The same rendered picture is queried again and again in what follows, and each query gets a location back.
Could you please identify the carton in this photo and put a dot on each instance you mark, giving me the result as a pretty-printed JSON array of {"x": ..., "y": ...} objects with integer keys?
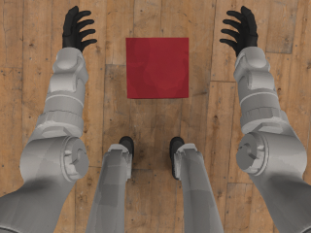
[{"x": 157, "y": 67}]

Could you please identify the right robot thigh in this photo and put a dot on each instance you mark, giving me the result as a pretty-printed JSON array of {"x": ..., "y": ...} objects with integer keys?
[{"x": 201, "y": 213}]

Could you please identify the robot left upper arm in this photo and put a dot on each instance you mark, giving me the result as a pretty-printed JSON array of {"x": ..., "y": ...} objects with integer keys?
[{"x": 50, "y": 167}]

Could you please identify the right robot shin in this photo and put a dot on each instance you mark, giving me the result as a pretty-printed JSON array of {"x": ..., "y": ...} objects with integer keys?
[{"x": 190, "y": 146}]

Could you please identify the left robot forearm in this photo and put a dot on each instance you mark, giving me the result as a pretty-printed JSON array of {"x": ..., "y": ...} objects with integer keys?
[{"x": 65, "y": 100}]

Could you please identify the robot right upper arm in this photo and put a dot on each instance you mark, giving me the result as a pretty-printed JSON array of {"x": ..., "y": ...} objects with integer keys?
[{"x": 275, "y": 163}]

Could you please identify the left robot hand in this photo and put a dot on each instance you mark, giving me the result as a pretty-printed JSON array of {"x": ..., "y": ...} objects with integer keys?
[{"x": 71, "y": 36}]

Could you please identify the right robot forearm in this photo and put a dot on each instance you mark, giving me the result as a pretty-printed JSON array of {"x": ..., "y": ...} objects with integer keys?
[{"x": 258, "y": 98}]

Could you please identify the right robot hand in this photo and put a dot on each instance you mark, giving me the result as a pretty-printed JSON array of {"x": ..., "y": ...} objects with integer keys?
[{"x": 247, "y": 35}]

